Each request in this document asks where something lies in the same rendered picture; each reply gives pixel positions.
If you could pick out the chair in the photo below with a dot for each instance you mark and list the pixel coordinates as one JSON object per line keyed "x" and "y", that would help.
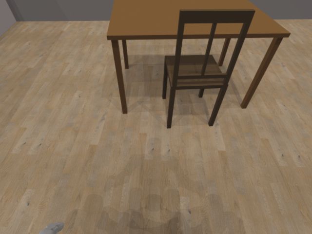
{"x": 202, "y": 71}

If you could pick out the table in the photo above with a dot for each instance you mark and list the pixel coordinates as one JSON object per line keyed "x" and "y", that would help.
{"x": 158, "y": 19}

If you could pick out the left robot hand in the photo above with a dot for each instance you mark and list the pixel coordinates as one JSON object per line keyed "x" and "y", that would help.
{"x": 52, "y": 228}

